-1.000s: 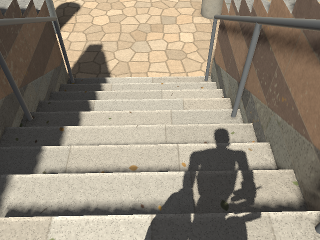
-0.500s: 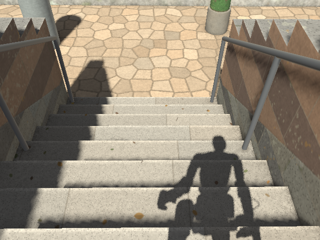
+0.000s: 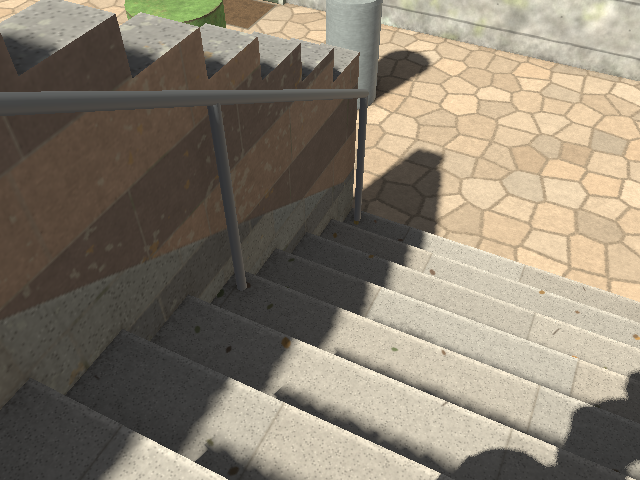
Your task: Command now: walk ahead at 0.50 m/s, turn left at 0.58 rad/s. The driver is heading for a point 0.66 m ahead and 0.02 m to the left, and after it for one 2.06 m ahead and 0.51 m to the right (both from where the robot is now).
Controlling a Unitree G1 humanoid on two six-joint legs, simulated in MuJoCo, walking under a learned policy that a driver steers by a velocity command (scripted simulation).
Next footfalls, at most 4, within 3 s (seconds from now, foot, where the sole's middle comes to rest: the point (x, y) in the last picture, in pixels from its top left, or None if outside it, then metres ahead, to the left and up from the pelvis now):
0.20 left None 0.13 0.17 -0.77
0.56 right None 0.36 0.01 -0.95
0.90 left None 0.49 0.28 -0.95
1.38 right None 0.70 -0.01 -1.13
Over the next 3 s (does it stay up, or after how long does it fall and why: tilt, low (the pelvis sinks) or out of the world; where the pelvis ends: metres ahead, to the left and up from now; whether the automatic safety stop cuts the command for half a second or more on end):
stays up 0.69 0.12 -0.35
